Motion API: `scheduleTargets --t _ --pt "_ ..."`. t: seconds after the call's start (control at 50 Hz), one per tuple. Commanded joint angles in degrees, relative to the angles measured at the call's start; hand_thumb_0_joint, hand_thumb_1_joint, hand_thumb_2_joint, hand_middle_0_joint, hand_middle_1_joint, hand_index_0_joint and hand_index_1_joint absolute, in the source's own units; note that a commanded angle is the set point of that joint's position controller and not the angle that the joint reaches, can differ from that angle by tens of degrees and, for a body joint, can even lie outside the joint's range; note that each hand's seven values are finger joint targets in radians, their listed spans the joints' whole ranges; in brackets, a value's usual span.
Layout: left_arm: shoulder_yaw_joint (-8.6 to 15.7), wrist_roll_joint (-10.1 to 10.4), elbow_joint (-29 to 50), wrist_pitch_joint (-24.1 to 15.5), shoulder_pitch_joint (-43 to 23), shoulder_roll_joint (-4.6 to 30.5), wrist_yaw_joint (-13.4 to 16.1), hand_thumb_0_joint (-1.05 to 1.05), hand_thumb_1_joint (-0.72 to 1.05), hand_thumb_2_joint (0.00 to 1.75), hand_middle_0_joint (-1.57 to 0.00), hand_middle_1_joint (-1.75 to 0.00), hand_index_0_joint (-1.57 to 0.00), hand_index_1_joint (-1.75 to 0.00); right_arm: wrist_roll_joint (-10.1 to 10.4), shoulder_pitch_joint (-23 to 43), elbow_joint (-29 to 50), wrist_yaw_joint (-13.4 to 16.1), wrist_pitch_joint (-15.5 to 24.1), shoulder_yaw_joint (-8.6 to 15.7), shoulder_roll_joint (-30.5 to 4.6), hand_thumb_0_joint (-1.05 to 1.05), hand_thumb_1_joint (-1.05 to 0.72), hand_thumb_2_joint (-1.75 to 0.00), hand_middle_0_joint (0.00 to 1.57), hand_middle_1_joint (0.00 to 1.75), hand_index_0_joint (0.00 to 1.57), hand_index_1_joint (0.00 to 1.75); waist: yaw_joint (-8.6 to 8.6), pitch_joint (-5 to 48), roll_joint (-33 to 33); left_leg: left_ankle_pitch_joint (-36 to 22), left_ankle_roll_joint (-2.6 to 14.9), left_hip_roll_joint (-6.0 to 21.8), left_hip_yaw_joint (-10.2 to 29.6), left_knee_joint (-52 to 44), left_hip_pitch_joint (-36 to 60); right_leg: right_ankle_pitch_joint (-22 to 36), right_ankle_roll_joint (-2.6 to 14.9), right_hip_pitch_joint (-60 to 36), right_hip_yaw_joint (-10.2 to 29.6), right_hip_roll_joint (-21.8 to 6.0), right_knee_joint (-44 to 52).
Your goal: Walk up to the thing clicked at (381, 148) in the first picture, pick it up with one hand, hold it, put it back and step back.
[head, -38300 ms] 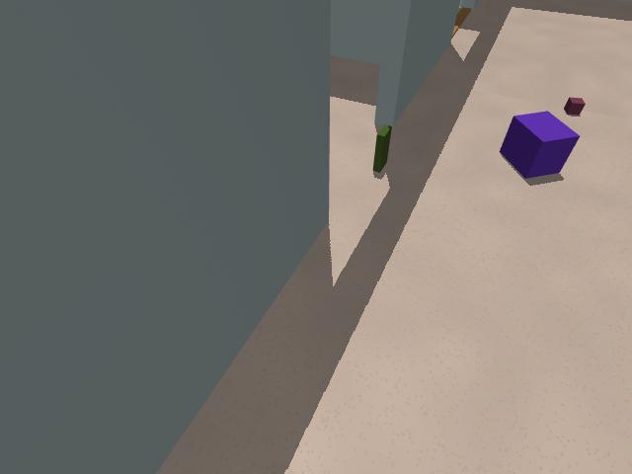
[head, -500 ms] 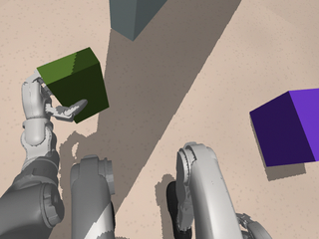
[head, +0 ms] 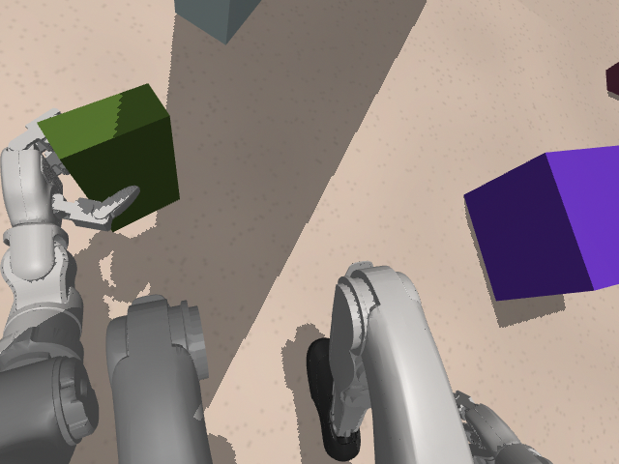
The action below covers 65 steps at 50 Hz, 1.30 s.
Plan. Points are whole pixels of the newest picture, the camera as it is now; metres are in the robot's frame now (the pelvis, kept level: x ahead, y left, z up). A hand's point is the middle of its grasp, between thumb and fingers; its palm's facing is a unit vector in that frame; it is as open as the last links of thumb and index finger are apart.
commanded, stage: lower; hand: left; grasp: from the side
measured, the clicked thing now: (127, 171) +0.48 +0.18 -0.09
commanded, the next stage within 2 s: loosen in 1.20 s
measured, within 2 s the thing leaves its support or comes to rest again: rests again in 1.50 s
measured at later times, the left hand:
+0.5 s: hand (106, 187) +0.48 +0.21 -0.15, palm faces +0.10 -0.99 -0.04, open 8.6 cm
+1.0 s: hand (115, 188) +0.49 +0.21 -0.17, palm faces +0.10 -0.99 -0.05, open 8.6 cm
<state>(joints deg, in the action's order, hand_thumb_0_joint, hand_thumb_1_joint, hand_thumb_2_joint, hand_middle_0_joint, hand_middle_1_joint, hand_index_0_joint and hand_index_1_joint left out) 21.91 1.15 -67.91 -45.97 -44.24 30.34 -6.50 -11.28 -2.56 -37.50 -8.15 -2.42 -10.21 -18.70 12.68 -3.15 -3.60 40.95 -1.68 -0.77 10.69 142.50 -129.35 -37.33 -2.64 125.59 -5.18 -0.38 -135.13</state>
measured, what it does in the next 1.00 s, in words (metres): stands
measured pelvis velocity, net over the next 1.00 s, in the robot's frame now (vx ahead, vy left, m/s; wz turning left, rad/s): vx -0.01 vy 0.01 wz -0.10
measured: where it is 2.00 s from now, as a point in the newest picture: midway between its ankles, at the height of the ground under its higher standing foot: (264, 443)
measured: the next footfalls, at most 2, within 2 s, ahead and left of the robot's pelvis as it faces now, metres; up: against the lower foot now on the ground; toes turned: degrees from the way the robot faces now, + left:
none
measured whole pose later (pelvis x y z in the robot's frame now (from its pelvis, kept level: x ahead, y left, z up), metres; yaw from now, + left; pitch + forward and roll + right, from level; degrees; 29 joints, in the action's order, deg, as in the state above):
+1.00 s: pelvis -0.01 +0.01 -0.01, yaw -6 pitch +20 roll -17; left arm 18.6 -0.8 -83.6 -56.0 -49.4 46.5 0.7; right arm -18.6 4.8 -33.1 -8.9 -2.7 -26.1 -20.5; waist 17.8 -14.5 -11.8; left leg 41.6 -1.4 -1.4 19.1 148.1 -127.8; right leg -35.5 -4.4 120.2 -11.9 1.6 -134.0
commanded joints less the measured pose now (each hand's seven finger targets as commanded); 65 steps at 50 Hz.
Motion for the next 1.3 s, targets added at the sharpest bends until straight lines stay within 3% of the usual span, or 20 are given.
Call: scheduleTargets --t 0.0,0.04,0.06,0.1,0.12,0.24,0.28,0.32,0.34,0.4,0.44,0.48,0.56,0.58,0.74,0.84,0.88,1.0,1.04,1.28 --pt "0.70 1.16 10.06 -4.52 -18.09 8.59 0.48 0.00 0.20 1.21 -1.23 -1.38 -1.24 -1.38 -0.23 -8.23 1.40 0.57 -0.14 4.11 -15.35 0.00 -0.92 -0.91 0.20 0.30 0.20 0.30 2.98 37.97 16.32 -8.11 1.71 0.91 -4.34 -16.14 22.37 10.53 3.70 -21.51 -5.30 1.94 11.59" --pt "-0.29 1.02 7.03 -4.39 -17.52 7.53 0.68 0.00 0.20 1.23 -1.25 -1.40 -1.26 -1.40 -0.53 -8.19 1.46 0.36 -0.31 3.54 -15.89 0.00 -0.91 -0.91 0.20 0.30 0.20 0.30 4.38 36.18 16.06 -7.69 1.60 0.99 -3.78 -15.93 22.33 10.29 3.67 -20.70 -5.93 2.02 11.48" --pt "0.69 0.97 6.52 -4.66 -16.36 8.97 1.16 0.00 0.19 1.22 -1.23 -1.39 -1.24 -1.39 -0.68 -7.71 1.44 0.36 -0.35 3.14 -15.96 0.00 -0.91 -0.91 0.20 0.30 0.20 0.30 3.91 35.53 15.32 -7.45 1.77 0.96 -3.86 -15.31 21.04 10.24 3.54 -21.47 -5.91 2.17 11.47" --pt "-0.60 1.22 4.96 -5.44 -18.33 8.61 1.37 0.00 0.18 1.21 -1.22 -1.38 -1.24 -1.38 -0.97 -7.58 1.38 0.26 -0.20 2.31 -16.21 0.00 -0.91 -0.90 0.20 0.30 0.20 0.30 5.34 34.37 14.07 -6.73 1.97 0.95 -3.73 -14.15 19.75 10.08 3.39 -22.04 -5.95 2.33 11.83" --pt "0.02 1.40 3.81 -5.89 -18.14 9.34 1.36 0.00 0.19 1.22 -1.22 -1.38 -1.24 -1.38 -1.07 -6.80 1.74 0.29 -0.21 1.83 -16.65 0.00 -0.91 -0.90 0.20 0.30 0.20 0.30 5.69 33.06 13.24 -5.88 2.02 1.02 -3.20 -14.23 19.16 9.33 3.28 -21.09 -6.56 2.35 11.61" --pt "-0.30 1.41 3.41 -8.51 -19.51 12.58 0.99 0.00 0.20 1.19 -1.21 -1.36 -1.22 -1.35 -2.41 -5.52 2.24 0.09 -0.07 -0.30 -18.14 0.00 -0.91 -0.90 0.20 0.30 0.20 0.30 6.63 34.22 17.16 -9.23 1.33 1.34 -2.24 -13.59 23.44 12.18 3.34 -22.76 -7.32 2.62 10.54" --pt "1.12 1.07 2.62 -9.00 -19.51 15.11 1.45 0.00 0.20 1.18 -1.19 -1.34 -1.21 -1.34 -2.89 -5.01 2.30 0.07 -0.20 -0.94 -18.82 0.00 -0.91 -0.91 0.20 0.30 0.20 0.30 6.50 33.52 19.25 -9.81 0.96 1.62 -1.83 -13.70 24.38 12.44 3.48 -22.87 -7.75 2.71 9.88" --pt "-0.77 0.87 2.00 -9.47 -21.22 14.21 1.49 0.00 0.18 1.18 -1.18 -1.34 -1.20 -1.33 -3.33 -4.25 2.45 0.03 -0.21 -1.84 -19.24 0.00 -0.91 -0.90 0.20 0.30 0.20 0.30 8.04 32.10 20.71 -9.37 0.71 1.80 -1.08 -13.75 25.74 12.40 3.59 -21.25 -8.38 2.67 9.72" --pt "0.38 0.89 2.18 -9.79 -21.17 15.90 1.87 0.00 0.18 1.16 -1.18 -1.32 -1.19 -1.32 -3.43 -3.64 2.74 0.03 -0.35 -2.09 -19.51 0.00 -0.91 -0.91 0.20 0.30 0.20 0.30 7.67 31.86 21.05 -8.62 0.73 1.84 -0.99 -13.86 25.22 11.82 3.64 -21.25 -8.52 2.74 9.72" --pt "-0.16 0.75 0.13 -10.01 -19.81 15.31 2.49 0.00 0.17 1.17 -1.17 -1.33 -1.18 -1.32 -4.06 -3.12 2.82 -0.02 -0.44 -3.24 -19.81 0.00 -0.91 -0.91 0.20 0.30 0.20 0.30 8.14 31.09 21.68 -11.04 0.50 1.97 -0.41 -13.36 27.00 13.65 3.51 -21.59 -8.95 2.79 9.43" --pt "-0.74 0.78 -0.48 -10.46 -21.02 15.50 3.21 0.00 0.16 1.18 -1.17 -1.32 -1.17 -1.32 -4.44 -2.89 3.07 -0.08 -0.47 -3.89 -20.11 0.00 -0.91 -0.91 0.20 0.30 0.20 0.30 9.31 30.09 20.82 -10.23 0.74 1.88 -0.05 -12.95 25.48 13.58 3.33 -22.53 -9.32 2.97 9.85" --pt "-0.58 0.33 -1.15 -10.81 -20.90 16.54 3.88 0.00 0.15 1.18 -1.16 -1.32 -1.17 -1.32 -4.62 -2.12 3.35 -0.09 -0.56 -4.52 -20.12 0.00 -0.91 -0.91 0.20 0.30 0.20 0.30 9.08 28.92 21.17 -9.71 0.61 2.00 0.27 -13.26 25.37 13.11 3.33 -21.99 -9.72 2.98 9.75" --pt "-2.12 0.29 -3.44 -11.64 -21.48 15.25 4.73 0.00 0.19 1.21 -1.17 -1.33 -1.18 -1.33 -5.28 -1.66 3.36 -0.16 -0.67 -5.84 -20.62 0.00 -0.90 -0.90 0.20 0.30 0.20 0.30 11.25 27.17 20.27 -9.89 0.68 2.16 1.46 -12.94 26.14 13.81 3.01 -21.92 -10.61 3.19 9.81" --pt "-1.54 0.04 -3.67 -11.95 -21.54 17.24 5.11 0.00 0.19 1.19 -1.16 -1.31 -1.17 -1.31 -5.46 -0.94 3.68 -0.08 -0.59 -6.01 -20.68 0.00 -0.90 -0.90 0.20 0.30 0.20 0.30 10.49 27.23 19.54 -8.71 0.96 2.03 0.92 -12.37 24.25 13.07 2.96 -22.96 -10.26 3.37 10.20" --pt "-2.62 -0.33 -6.86 -13.66 -23.29 18.63 6.29 0.00 0.27 1.22 -1.17 -1.33 -1.18 -1.32 -6.41 0.78 4.21 -0.08 -0.52 -8.24 -21.15 0.00 -0.89 -0.90 0.20 0.30 0.20 0.30 12.05 23.78 20.47 -5.46 0.76 2.26 2.34 -13.19 24.02 11.01 2.85 -21.80 -11.66 3.85 10.59" --pt "-3.65 -1.20 -7.04 -14.21 -22.20 19.05 6.41 0.00 0.25 1.22 -1.16 -1.33 -1.17 -1.33 -7.12 1.07 3.89 0.13 -0.81 -9.09 -21.50 0.00 -0.89 -0.90 0.20 0.30 0.20 0.30 12.37 24.82 22.73 -9.74 0.15 2.66 3.16 -13.15 27.91 14.27 2.91 -22.39 -12.12 3.98 10.04" --pt "-2.56 -1.37 -6.79 -14.33 -22.29 21.05 6.92 0.00 0.23 1.22 -1.17 -1.33 -1.18 -1.33 -7.15 1.33 4.16 0.23 -0.92 -9.49 -21.48 0.00 -0.90 -0.90 0.20 0.30 0.20 0.30 12.24 24.54 22.47 -9.44 0.35 2.58 3.03 -12.92 26.62 14.12 2.92 -23.22 -12.17 4.13 10.28" --pt "-2.55 -1.03 -6.65 -14.87 -22.26 20.91 8.08 0.00 0.26 1.22 -1.16 -1.32 -1.16 -1.32 -7.64 1.46 3.41 0.08 -1.01 -10.22 -21.51 0.00 -0.89 -0.90 0.20 0.30 0.20 0.30 12.76 23.76 22.57 -10.76 0.34 2.80 3.61 -12.75 27.48 15.39 2.77 -23.46 -12.53 4.40 10.57" --pt "-3.34 -1.28 -7.03 -15.06 -22.83 20.56 8.08 0.00 0.27 1.21 -1.16 -1.31 -1.17 -1.31 -7.72 1.35 3.50 0.14 -1.10 -10.41 -21.54 0.00 -0.89 -0.90 0.20 0.30 0.20 0.30 13.69 23.69 22.41 -10.29 0.37 2.87 3.98 -12.72 26.98 15.22 2.66 -23.92 -12.91 4.47 10.54" --pt "-3.21 -1.44 -10.42 -15.93 -21.71 22.25 8.51 0.00 0.26 1.22 -1.17 -1.32 -1.18 -1.32 -8.11 2.91 3.82 0.06 -1.16 -11.70 -21.95 0.00 -0.89 -0.90 0.20 0.30 0.20 0.30 13.96 21.03 21.35 -8.38 0.51 2.87 4.46 -12.98 25.51 13.98 2.72 -23.49 -13.38 4.83 11.20"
